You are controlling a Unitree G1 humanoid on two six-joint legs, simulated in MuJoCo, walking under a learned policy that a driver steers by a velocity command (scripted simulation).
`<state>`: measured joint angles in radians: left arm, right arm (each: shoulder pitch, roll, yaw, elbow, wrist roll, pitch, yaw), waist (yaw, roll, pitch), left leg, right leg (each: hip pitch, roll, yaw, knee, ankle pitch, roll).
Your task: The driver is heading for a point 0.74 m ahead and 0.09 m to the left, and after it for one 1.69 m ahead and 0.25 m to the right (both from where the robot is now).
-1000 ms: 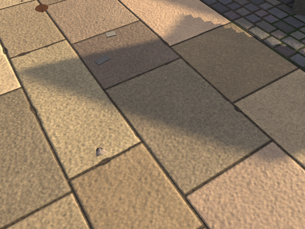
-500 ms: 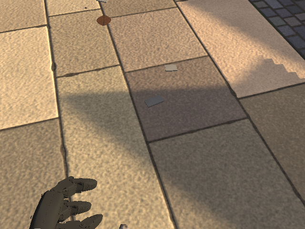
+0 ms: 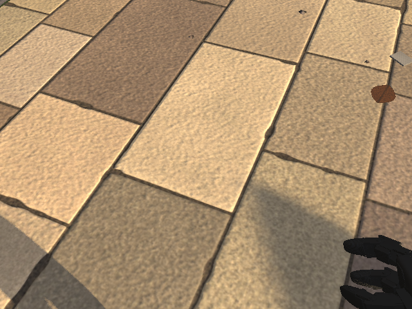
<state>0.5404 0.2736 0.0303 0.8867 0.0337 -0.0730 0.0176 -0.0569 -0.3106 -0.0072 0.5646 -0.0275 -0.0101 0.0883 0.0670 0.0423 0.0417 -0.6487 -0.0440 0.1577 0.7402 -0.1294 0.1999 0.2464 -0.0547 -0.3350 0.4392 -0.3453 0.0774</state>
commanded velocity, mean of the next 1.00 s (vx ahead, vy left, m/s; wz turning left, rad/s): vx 1.00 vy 0.00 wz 0.19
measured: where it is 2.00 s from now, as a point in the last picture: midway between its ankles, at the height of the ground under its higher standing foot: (222, 51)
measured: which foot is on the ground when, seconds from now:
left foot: up 0.00-0.00, down 0.02-0.44, up 0.46-0.82, down 0.84-1.00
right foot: down 0.00-0.02, up 0.04-0.40, down 0.42-0.86, up 0.88-1.00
